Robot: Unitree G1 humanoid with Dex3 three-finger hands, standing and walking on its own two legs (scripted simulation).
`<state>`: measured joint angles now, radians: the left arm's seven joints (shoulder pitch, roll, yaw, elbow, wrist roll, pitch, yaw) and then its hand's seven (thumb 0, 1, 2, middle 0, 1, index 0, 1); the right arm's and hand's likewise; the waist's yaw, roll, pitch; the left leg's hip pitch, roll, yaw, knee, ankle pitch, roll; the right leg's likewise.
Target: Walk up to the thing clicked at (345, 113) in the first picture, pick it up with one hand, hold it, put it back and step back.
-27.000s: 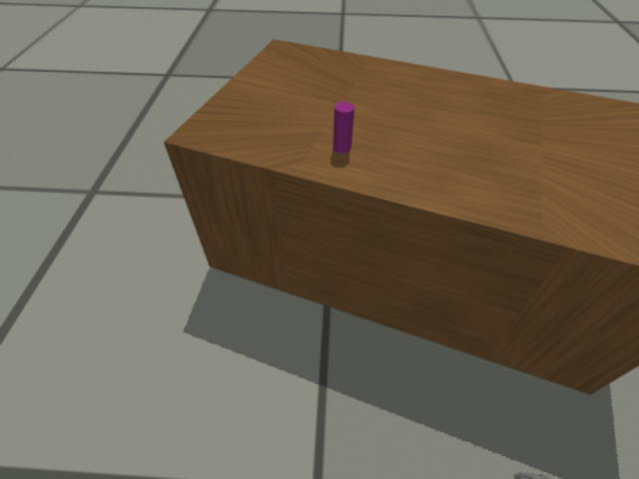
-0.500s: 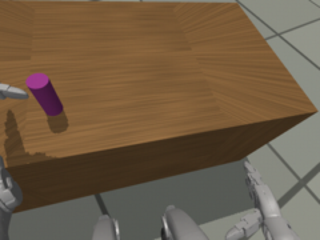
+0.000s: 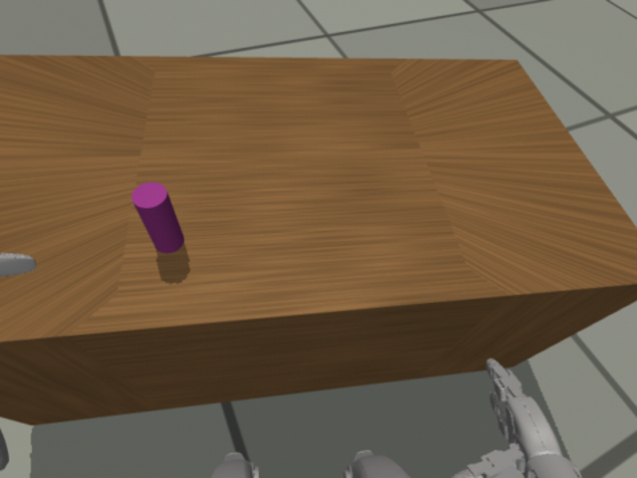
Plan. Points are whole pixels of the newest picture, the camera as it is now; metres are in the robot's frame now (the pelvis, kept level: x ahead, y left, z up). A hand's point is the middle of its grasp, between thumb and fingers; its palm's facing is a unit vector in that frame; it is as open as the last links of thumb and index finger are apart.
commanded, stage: sink last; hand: left
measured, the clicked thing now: (160, 220) +0.51 +0.21 -0.06
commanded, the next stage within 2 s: home in 0.08 s
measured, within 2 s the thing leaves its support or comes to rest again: neither
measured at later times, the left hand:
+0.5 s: hand (119, 446) +0.19 +0.21 -0.03, palm faces +0.22 -0.94 -0.25, open 17.0 cm
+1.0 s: hand out of the picture +0.14 +0.16 -0.05, palm faces +0.14 -0.97 -0.21, open 17.7 cm
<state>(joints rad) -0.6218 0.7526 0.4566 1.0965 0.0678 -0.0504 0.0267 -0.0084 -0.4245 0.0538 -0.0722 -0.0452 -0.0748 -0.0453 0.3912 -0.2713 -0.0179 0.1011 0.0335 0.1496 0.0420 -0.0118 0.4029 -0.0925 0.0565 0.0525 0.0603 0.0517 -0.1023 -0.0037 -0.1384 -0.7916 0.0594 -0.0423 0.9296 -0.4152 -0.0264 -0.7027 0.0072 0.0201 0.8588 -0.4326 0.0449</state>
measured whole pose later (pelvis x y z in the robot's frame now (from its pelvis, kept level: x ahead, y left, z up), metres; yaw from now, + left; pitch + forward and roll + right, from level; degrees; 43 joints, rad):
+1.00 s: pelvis -0.03 -0.01 -0.01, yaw +1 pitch +7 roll +0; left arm 0.46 0.19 0.00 0.08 -0.04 0.03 0.08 -0.01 -0.59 0.01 -0.05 -0.04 -0.05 -0.04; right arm 0.46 -0.19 -0.01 0.05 0.04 0.08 -0.08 0.01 -0.79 -0.84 0.19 0.28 0.20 0.28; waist 0.00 0.00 -0.12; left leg -0.69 0.03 -0.02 0.97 -0.41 -0.04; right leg -0.64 -0.02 0.04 0.99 -0.47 0.04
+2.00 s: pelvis +0.00 -0.01 -0.01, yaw +1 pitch +10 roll +0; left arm 0.48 0.20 0.01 0.03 -0.03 0.04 0.08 -0.01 -0.59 0.02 -0.05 -0.04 -0.05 -0.04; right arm 0.48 -0.20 -0.01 -0.02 0.03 0.12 -0.08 0.01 -0.90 -0.90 0.20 0.30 0.21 0.30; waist 0.00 0.00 -0.14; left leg -0.71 0.03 -0.03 1.00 -0.46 -0.04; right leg -0.66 -0.02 0.04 1.01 -0.53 0.03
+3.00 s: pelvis -0.02 -0.01 +0.00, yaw +2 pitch +0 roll +0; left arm 0.29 0.36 0.02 0.65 0.05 -0.01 0.02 -0.01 -0.56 0.04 -0.05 -0.05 -0.06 -0.05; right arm 0.23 -0.33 -0.04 0.74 -0.05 0.01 0.00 0.01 -0.90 -0.90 0.21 0.30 0.21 0.30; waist 0.00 0.02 0.03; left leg -0.48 0.02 -0.03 0.89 -0.41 -0.02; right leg -0.42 -0.03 0.03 0.90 -0.47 0.03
